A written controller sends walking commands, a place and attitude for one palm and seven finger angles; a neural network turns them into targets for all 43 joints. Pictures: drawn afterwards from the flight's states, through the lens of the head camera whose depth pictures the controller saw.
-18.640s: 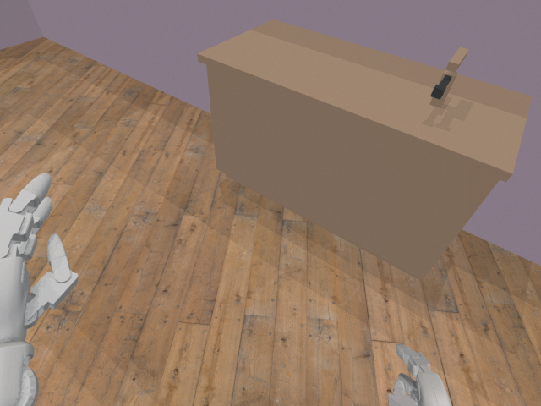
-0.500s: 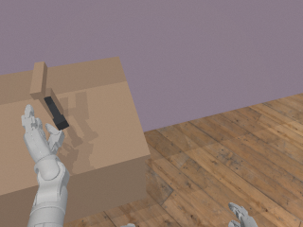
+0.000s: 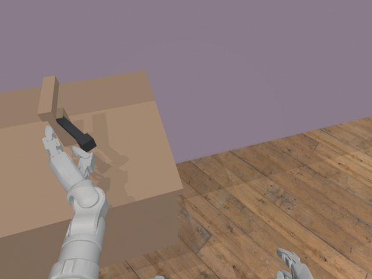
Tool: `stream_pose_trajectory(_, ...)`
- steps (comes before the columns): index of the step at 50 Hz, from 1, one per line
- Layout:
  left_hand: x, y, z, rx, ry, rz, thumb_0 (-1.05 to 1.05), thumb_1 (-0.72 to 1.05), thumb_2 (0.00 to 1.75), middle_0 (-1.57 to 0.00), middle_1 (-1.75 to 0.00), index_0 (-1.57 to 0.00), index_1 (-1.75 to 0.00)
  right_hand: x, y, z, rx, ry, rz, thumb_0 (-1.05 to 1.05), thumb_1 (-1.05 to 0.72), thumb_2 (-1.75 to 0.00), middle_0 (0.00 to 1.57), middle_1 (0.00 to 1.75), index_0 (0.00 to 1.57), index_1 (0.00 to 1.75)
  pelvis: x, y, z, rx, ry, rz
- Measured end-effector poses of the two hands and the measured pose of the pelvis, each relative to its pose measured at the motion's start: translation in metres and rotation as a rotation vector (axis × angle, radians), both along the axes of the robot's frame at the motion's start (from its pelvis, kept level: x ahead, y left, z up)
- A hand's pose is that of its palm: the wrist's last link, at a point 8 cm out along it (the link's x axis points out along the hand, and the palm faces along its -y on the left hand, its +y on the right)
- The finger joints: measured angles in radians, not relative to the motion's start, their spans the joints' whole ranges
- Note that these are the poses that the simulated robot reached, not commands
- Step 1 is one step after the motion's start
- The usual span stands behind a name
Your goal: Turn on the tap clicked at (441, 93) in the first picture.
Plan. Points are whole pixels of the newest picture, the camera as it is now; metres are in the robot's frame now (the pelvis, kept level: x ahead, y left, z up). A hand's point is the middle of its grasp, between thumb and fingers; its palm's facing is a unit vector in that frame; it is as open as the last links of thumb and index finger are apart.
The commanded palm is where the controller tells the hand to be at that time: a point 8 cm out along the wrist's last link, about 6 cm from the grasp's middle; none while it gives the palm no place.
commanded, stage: push the lever round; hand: left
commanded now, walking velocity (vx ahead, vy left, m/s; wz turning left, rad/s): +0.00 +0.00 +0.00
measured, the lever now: (86, 142) +0.39 +0.25 +0.07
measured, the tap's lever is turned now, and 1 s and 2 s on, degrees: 32 59 80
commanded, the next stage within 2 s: lift the hand up off the lever in 1.56 s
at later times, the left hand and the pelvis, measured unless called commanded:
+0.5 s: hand (105, 146) +0.39 +0.21 +0.06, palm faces +0.77 -0.63 -0.08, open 7.7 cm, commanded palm +0.34 +0.22 +0.06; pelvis +0.00 -0.01 +0.00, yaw +0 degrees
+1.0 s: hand (116, 136) +0.42 +0.19 +0.06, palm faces +0.82 -0.57 -0.11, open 7.5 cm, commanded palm +0.36 +0.20 +0.06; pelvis +0.00 -0.01 -0.01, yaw +1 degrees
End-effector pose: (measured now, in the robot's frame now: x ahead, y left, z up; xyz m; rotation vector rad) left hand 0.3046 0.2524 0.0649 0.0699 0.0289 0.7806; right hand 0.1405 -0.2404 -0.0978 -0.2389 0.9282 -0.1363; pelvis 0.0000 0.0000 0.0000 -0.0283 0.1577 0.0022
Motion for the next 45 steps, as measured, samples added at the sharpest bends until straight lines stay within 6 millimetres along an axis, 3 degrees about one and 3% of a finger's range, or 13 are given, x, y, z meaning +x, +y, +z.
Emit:
stream_pose_trajectory(13, 0.023, -0.020, 0.000, -0.020, 0.028, 0.062, -0.01, 0.92, 0.92, -0.15, -0.15, -0.16, -0.15, -0.010, 0.000, -0.007, 0.016, 0.043, -0.010, 0.01, -0.91, -0.90, 0.20, 0.30, 0.21, 0.30, 0.000, -0.003, -0.001, 0.003, 0.014, -0.003)
stream_pose_trajectory(22, 0.027, -0.024, 0.001, -0.019, 0.032, 0.102, 0.01, 0.92, 0.92, -0.15, -0.15, -0.16, -0.15, -0.018, -0.005, -0.011, 0.026, 0.074, -0.017, 0.01, -0.91, -0.90, 0.20, 0.30, 0.21, 0.30, 0.004, -0.004, -0.002, 0.003, 0.018, -0.005)
stream_pose_trajectory(45, 0.052, -0.045, 0.003, -0.044, 0.074, 0.173, 0.00, 0.97, 0.94, -0.15, -0.15, -0.15, -0.15, -0.015, -0.003, -0.021, 0.050, 0.096, 0.028, 0.01, -0.91, -0.90, 0.20, 0.30, 0.21, 0.30, 0.003, -0.011, -0.006, 0.004, 0.048, 0.013)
